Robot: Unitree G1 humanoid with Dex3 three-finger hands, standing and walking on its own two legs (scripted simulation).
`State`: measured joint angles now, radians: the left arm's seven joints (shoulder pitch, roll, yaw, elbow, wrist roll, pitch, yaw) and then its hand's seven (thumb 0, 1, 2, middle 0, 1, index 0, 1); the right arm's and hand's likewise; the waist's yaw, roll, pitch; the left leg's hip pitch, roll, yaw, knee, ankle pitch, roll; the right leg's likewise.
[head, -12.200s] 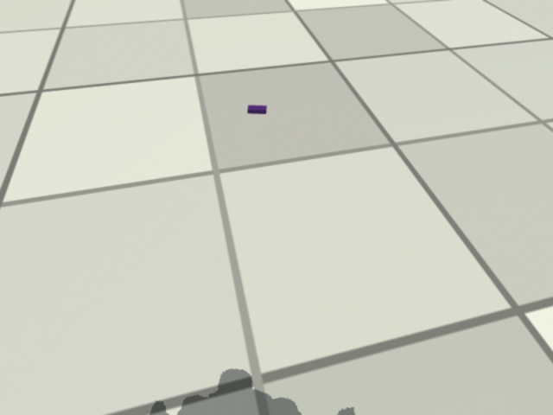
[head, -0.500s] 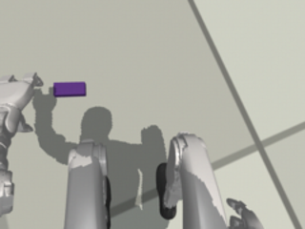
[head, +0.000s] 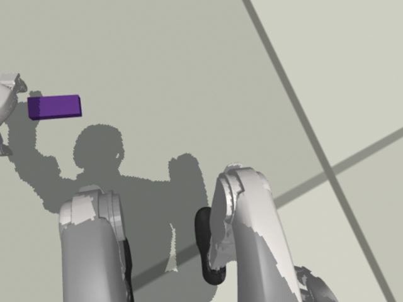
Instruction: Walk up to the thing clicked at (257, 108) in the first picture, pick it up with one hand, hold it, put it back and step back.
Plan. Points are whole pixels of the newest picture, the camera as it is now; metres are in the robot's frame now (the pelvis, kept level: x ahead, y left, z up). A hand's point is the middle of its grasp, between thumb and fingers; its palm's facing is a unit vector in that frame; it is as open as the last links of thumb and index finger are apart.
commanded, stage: rise first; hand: left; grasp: from above
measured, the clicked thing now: (55, 107) +0.54 +0.27 -0.33
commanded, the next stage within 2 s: none
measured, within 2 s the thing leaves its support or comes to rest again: neither
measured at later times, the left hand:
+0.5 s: hand (9, 118) +0.47 +0.31 -0.20, palm faces -0.48 -0.05 -0.88, open 13.5 cm
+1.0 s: hand (13, 111) +0.49 +0.31 -0.20, palm faces -0.47 -0.04 -0.88, open 13.5 cm
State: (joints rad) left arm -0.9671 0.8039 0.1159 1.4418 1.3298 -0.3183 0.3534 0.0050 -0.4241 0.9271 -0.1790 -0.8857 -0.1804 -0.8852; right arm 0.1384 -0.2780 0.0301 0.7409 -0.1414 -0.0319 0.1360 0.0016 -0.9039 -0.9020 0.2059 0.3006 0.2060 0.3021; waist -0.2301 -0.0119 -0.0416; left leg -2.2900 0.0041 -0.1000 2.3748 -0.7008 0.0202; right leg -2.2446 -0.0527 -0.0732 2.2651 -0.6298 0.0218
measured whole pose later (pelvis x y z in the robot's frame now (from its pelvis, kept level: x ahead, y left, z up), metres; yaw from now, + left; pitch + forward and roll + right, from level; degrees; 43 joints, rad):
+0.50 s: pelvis +0.01 +0.00 -0.01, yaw -2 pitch +36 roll -9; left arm -1.00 0.85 0.12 1.45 1.32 -0.29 0.37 0.01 -0.41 0.90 -0.18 -0.92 -0.19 -0.90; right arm 0.15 -0.29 0.07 0.71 -0.16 -0.03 0.16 0.00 -0.91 -0.90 0.21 0.30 0.21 0.30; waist -0.26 -0.02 -0.01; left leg -2.32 0.00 -0.12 2.42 -0.73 0.02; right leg -2.27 -0.05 -0.09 2.29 -0.65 0.03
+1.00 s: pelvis +0.00 +0.00 -0.02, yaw -3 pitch +34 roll -10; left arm -1.06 0.91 0.12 1.52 1.34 -0.29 0.37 0.00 -0.43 0.93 -0.19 -0.92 -0.19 -0.92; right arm 0.16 -0.29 0.11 0.70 -0.17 -0.04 0.16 0.00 -0.91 -0.90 0.20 0.30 0.20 0.30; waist -0.30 -0.03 0.02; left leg -2.35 0.00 -0.13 2.45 -0.71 0.03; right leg -2.29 -0.04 -0.10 2.31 -0.63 0.03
